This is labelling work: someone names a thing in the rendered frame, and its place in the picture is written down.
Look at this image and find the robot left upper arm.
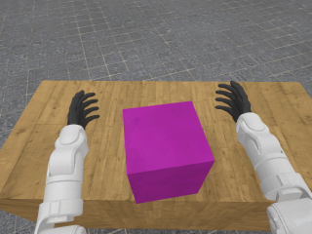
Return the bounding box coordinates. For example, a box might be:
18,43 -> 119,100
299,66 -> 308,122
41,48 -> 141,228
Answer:
39,224 -> 87,234

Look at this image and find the robot left hand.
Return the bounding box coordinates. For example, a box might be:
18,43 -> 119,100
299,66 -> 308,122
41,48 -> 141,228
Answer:
66,90 -> 100,130

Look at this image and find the robot right upper arm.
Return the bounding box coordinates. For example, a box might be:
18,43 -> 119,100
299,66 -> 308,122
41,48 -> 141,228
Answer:
266,197 -> 312,234

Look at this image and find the robot right hand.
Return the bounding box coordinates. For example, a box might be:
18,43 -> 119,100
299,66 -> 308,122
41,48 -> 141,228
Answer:
215,80 -> 252,123

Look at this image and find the left robot forearm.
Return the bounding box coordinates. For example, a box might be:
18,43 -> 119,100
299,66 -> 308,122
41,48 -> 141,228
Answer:
34,124 -> 89,234

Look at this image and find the right robot forearm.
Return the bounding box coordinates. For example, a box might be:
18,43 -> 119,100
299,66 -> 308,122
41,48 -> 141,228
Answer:
235,112 -> 312,203

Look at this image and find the carton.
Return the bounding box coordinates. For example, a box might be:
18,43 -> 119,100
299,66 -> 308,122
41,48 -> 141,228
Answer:
122,100 -> 215,204

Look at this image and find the pedestal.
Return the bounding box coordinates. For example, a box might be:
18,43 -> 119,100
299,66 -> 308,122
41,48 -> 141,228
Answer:
0,80 -> 312,231

